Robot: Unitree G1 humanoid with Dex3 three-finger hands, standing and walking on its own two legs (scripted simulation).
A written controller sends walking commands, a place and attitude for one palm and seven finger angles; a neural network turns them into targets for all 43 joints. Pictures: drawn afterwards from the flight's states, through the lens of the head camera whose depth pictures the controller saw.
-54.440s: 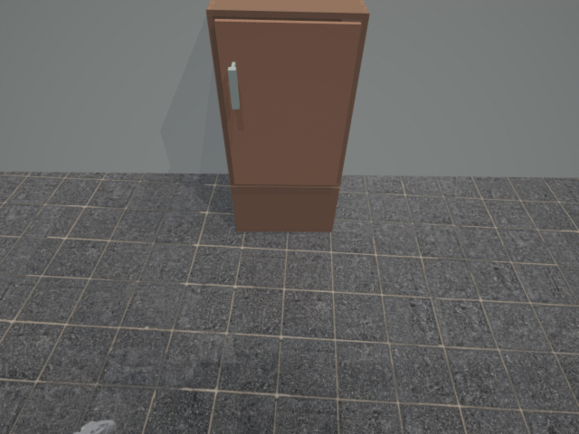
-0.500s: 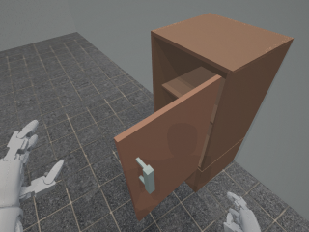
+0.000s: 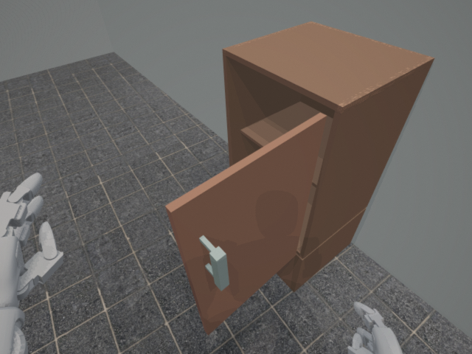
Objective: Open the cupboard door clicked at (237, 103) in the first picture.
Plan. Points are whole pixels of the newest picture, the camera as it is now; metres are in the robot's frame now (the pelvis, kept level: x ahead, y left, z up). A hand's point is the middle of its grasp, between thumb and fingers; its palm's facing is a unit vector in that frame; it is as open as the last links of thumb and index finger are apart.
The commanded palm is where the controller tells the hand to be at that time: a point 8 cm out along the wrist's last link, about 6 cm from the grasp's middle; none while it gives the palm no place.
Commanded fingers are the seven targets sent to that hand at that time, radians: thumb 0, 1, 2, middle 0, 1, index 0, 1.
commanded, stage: step back with the hand held close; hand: left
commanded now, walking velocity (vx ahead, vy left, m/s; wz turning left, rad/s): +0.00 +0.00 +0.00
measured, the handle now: (213, 262) +0.30 +0.09 -0.04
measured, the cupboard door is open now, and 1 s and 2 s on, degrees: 94 94 94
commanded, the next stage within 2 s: stop stepping back and stand still in 1.54 s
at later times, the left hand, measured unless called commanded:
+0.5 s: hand (51, 264) +0.17 +0.27 +0.15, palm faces +0.34 -0.79 -0.51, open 7.4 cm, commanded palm +0.11 +0.31 +0.17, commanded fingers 0.00 0.90 0.90 -0.20 -0.30 -0.20 -0.30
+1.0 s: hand out of the picture +0.11 +0.29 +0.15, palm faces +0.46 -0.74 -0.49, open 7.4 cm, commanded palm +0.04 +0.33 +0.17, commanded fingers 0.00 0.90 0.90 -0.20 -0.30 -0.20 -0.30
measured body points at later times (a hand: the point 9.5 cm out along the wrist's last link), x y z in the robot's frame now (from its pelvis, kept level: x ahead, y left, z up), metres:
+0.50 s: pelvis -0.04 +0.01 +0.00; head -0.02 +0.01 +0.44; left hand +0.15 +0.30 +0.18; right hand +0.14 -0.24 -0.09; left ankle -0.02 +0.10 -0.74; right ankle +0.01 -0.10 -0.74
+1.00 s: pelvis -0.09 +0.03 -0.02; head -0.07 +0.04 +0.43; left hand +0.08 +0.33 +0.18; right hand +0.07 -0.21 -0.10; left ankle -0.02 +0.10 -0.74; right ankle -0.03 -0.10 -0.74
